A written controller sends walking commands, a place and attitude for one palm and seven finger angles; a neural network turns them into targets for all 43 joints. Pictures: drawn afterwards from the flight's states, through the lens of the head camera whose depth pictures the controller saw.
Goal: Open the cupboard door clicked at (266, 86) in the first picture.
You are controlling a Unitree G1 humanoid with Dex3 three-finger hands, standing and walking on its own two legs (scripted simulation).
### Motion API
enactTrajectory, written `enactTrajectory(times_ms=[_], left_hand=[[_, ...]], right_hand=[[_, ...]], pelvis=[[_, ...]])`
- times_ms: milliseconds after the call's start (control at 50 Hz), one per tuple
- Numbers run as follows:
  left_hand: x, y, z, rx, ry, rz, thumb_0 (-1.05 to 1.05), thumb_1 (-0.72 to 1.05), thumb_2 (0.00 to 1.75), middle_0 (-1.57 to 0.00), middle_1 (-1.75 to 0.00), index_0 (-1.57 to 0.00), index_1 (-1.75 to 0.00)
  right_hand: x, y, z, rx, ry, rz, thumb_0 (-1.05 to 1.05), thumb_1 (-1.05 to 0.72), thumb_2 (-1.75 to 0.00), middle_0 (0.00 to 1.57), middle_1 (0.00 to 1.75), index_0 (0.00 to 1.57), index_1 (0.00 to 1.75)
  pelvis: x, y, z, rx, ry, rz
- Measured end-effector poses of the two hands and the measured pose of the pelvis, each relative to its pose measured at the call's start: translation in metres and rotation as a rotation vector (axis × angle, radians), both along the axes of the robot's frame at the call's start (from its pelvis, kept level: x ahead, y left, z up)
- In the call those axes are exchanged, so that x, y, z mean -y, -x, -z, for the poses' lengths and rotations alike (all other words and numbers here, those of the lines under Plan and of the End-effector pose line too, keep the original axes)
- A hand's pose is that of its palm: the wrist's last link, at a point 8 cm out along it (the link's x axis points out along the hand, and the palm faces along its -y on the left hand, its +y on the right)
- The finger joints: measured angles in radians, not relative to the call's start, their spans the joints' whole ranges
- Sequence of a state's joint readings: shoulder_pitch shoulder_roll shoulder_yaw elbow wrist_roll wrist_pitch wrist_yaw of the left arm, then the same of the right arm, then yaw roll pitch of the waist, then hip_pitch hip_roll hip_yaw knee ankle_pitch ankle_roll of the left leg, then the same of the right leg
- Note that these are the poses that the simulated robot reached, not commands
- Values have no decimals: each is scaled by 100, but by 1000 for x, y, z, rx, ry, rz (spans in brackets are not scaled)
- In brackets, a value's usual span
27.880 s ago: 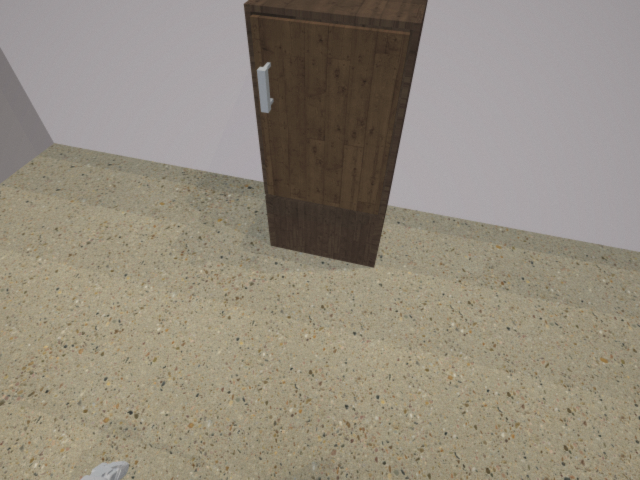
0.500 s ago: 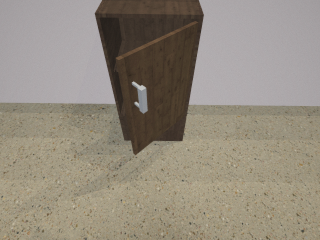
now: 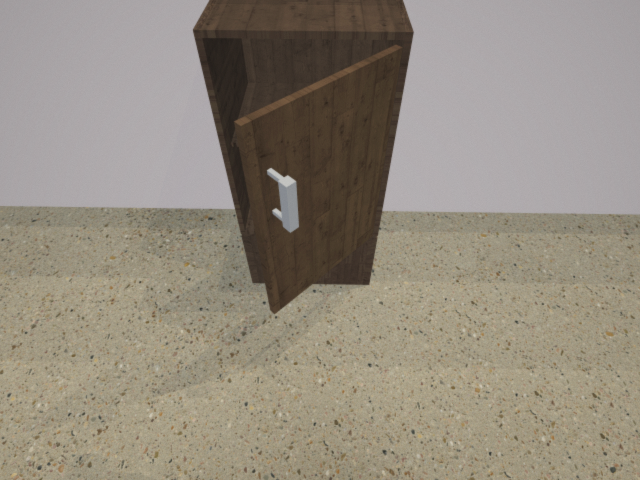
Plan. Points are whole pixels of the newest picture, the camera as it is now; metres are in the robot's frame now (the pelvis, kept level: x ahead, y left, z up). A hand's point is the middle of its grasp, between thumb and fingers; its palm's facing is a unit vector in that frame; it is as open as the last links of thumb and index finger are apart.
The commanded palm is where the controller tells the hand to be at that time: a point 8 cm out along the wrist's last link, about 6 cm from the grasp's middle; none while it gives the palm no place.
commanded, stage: walk to a spot facing it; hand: left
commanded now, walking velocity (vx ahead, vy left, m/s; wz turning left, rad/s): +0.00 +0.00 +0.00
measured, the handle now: (281, 199) +0.60 +0.11 -0.04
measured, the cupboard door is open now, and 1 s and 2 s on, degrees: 45 45 45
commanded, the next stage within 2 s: none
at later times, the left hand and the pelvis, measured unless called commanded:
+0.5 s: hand out of the picture +0.08 +0.17 -0.18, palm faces -0.12 -0.95 -0.29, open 7.4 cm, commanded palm none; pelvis +0.00 -0.03 -0.03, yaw -11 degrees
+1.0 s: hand (226, 470) +0.17 +0.15 -0.18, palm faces -0.38 -0.89 -0.24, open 7.4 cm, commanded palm none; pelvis +0.00 -0.02 -0.01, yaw -27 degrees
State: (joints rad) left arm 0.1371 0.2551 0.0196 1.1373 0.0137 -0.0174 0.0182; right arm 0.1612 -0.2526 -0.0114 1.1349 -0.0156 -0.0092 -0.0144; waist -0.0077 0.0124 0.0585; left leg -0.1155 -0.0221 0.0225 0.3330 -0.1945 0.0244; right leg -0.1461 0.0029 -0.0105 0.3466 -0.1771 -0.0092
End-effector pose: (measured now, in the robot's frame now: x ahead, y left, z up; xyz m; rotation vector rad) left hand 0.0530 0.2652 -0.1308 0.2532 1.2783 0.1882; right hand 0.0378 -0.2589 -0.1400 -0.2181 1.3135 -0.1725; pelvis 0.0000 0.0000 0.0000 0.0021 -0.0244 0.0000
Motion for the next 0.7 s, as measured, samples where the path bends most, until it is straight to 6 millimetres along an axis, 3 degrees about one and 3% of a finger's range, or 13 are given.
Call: enactTrajectory(times_ms=[140,240,380,500,580,700], left_hand=[[-2,-6,0,2,-4,4,0,91,89,-20,-30,-20,-30],[4,-7,6,-30,5,18,0,91,89,-20,-30,-20,-30],[23,-13,14,-71,17,73,0,91,89,-20,-30,-20,-30],[50,-27,16,-21,-3,121,0,91,89,-20,-30,-20,-30],[63,-25,11,-44,0,141,0,91,89,-20,-30,-20,-30],[74,-32,6,-82,15,217,0,91,89,-20,-30,-20,-30]], right_hand=[[7,-13,-3,22,19,-5,1,-91,-90,20,30,20,30],[3,-11,0,40,15,37,1,-91,-90,20,30,20,30],[2,17,16,33,-18,126,1,-91,-90,20,30,20,30],[20,45,38,-19,-51,199,1,-90,-90,20,30,20,30],[35,46,27,-16,-41,240,1,-91,-90,20,30,20,30],[48,30,3,92,-4,302,1,-91,-90,20,30,19,30]], pelvis=[[0,-3,0,-4,0,9],[1,-3,4,-8,-4,54],[11,2,13,-3,-32,136],[34,4,26,-6,-35,189],[40,8,17,-15,-29,221],[41,8,5,-41,-52,310]])
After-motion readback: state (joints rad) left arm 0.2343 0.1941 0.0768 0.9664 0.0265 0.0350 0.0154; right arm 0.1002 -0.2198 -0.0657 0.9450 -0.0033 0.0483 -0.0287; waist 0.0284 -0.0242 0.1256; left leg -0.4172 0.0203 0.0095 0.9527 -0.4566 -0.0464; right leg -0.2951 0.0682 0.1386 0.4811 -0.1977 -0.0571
